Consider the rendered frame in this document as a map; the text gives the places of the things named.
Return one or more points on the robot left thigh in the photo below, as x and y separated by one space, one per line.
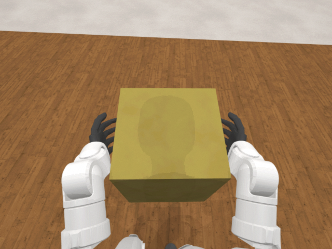
131 243

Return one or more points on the left robot hand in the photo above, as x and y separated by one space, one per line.
99 135

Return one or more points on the robot left forearm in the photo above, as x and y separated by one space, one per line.
83 190

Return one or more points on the right robot hand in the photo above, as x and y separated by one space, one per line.
237 130

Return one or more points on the robot right forearm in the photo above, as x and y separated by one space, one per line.
257 197

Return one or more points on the carton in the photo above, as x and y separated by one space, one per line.
169 145

